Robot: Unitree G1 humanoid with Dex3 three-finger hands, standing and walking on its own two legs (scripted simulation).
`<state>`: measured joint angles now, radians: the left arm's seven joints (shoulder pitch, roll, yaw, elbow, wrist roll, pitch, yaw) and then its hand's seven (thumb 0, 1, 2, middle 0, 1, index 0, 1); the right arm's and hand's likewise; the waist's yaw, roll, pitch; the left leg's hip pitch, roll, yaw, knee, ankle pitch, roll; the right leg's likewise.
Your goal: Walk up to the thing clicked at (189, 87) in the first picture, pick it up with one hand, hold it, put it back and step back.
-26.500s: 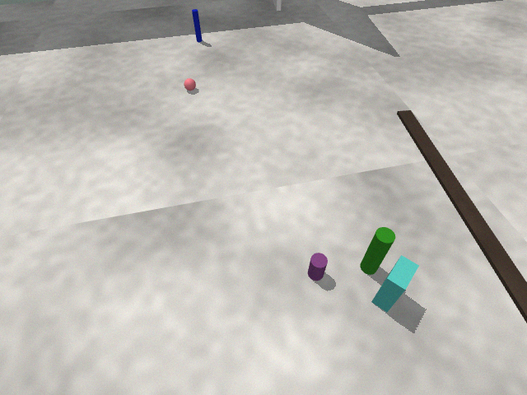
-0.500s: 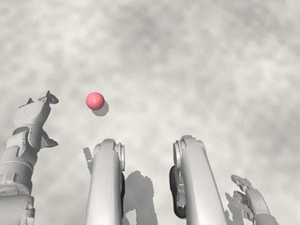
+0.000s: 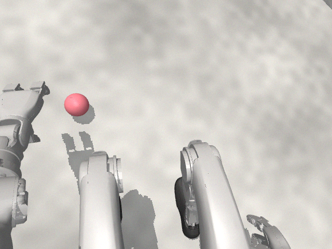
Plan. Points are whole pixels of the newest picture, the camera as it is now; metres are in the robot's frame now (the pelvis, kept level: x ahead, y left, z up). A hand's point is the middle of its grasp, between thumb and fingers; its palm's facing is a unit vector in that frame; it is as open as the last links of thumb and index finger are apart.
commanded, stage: rise first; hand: left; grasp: from above
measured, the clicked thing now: (76, 104) +0.52 +0.23 -0.33
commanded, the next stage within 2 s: approach in 0.66 s
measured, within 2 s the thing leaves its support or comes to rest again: neither
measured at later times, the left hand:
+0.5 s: hand (43, 112) +0.45 +0.29 -0.20, palm faces -0.46 -0.05 -0.89, open 13.6 cm
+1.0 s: hand (57, 105) +0.48 +0.26 -0.22, palm faces -0.46 -0.03 -0.89, open 14.1 cm
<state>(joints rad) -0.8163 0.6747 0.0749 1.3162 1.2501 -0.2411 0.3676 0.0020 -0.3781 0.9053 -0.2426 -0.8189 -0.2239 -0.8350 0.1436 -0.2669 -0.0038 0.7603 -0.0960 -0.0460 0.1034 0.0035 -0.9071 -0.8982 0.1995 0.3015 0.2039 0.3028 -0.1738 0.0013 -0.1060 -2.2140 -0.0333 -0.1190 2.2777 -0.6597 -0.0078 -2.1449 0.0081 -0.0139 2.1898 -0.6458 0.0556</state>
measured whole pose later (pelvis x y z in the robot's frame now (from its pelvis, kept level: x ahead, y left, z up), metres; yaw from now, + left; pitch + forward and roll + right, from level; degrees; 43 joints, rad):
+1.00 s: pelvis +0.01 -0.01 -0.03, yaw -2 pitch +35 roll -8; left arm -1.02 0.73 0.02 1.51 1.28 -0.22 0.44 0.00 -0.52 0.99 -0.11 -1.01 -0.10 -1.01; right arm 0.13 -0.27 0.05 0.75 -0.15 -0.07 0.14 0.00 -0.92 -0.90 0.20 0.30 0.20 0.30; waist -0.26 -0.03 -0.04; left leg -2.31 -0.03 -0.15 2.40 -0.70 -0.03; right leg -2.25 0.03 -0.03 2.30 -0.67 0.06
